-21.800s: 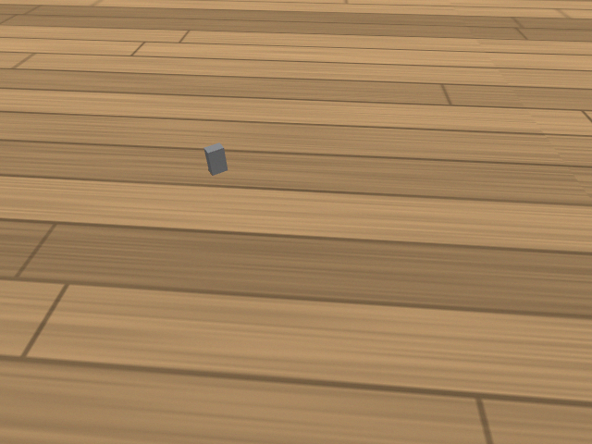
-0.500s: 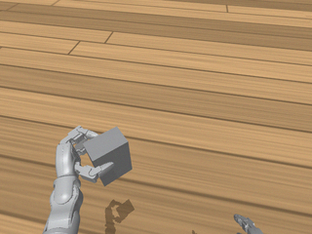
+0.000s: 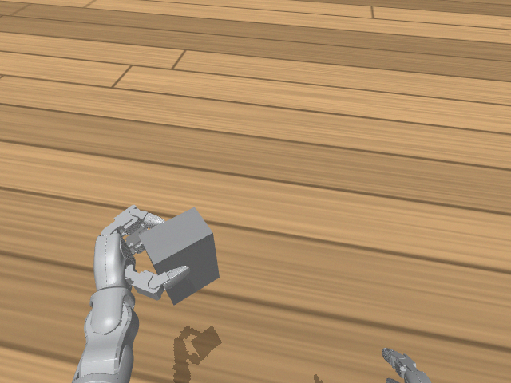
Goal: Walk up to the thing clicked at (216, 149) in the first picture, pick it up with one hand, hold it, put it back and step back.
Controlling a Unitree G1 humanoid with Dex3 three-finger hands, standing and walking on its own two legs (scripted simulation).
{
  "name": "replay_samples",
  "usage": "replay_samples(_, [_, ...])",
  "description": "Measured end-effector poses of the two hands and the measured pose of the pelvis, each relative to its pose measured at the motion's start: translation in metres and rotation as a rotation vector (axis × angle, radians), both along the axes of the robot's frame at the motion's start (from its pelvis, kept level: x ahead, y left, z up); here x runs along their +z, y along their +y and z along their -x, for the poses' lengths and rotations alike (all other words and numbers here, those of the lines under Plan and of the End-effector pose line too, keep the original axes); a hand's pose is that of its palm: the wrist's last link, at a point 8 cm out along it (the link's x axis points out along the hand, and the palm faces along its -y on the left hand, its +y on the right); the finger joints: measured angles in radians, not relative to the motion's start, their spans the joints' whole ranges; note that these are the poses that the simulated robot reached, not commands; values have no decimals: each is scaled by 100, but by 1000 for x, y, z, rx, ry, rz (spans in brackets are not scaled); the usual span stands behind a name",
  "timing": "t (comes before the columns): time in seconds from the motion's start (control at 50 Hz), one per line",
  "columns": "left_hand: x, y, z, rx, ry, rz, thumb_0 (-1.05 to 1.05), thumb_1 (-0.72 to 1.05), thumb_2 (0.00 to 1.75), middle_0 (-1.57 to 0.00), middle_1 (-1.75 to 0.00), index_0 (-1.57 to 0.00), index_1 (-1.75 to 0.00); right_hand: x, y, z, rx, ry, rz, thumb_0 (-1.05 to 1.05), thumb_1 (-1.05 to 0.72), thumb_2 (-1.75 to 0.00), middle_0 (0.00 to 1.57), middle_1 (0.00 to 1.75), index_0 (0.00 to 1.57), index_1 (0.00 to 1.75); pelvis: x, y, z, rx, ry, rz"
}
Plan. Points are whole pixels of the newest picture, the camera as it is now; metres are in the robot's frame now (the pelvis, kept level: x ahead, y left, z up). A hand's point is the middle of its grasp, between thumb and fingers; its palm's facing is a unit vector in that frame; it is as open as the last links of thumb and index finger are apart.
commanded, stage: hold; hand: left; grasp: from the side
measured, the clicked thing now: (183, 258) +0.33 +0.13 +0.01
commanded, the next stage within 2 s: crouch in 0.04 s
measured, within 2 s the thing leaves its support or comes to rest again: neither
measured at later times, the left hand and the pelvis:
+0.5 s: hand (160, 268) +0.33 +0.18 -0.02, palm faces +0.29 -0.96 +0.00, open 9.8 cm; pelvis -0.01 -0.01 -0.02, yaw +0 degrees
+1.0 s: hand (166, 303) +0.36 +0.23 -0.27, palm faces +0.34 -0.94 -0.04, open 9.8 cm; pelvis -0.05 +0.00 -0.23, yaw -3 degrees
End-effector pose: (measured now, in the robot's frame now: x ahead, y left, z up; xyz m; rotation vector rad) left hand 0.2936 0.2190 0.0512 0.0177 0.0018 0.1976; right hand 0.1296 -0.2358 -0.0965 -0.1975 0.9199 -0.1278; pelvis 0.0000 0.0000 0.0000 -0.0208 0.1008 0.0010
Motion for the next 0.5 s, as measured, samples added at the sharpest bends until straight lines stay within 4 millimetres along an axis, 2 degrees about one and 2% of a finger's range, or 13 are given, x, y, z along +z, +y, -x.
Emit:
replay_samples(0.12, [0, -5, 1, -1, 3, 4, 0, -56, 99, -90, -122, -90, -120, 0, -1, -2, 1, -2, 2, 2, -94, -91, 20, 29, 20, 30, 0, -1, -2, -1, 1, 0])
replay_samples(0.28, [-1, -1, -3, 29, -2, 12, 0, -56, 99, -90, -121, -91, -119, 0, -3, -5, 2, -3, 3, 1, -93, -91, 20, 29, 20, 30, -1, -3, -3, 1, 9, -2])
replay_samples(0.38, [-23, 0, -1, 67, 33, 41, 0, -57, 99, -91, -121, -92, -118, -6, -7, -5, 10, 10, 10, 1, -92, -91, 20, 29, 20, 30, -6, -5, -1, 1, 41, -2])
replay_samples(0.5, [-67, 5, 3, 100, 68, 31, 0, -57, 99, -92, -121, -93, -119, -25, -14, 2, 26, 50, 35, 1, -91, -91, 20, 29, 20, 30, -24, -8, 5, 1, 114, -3])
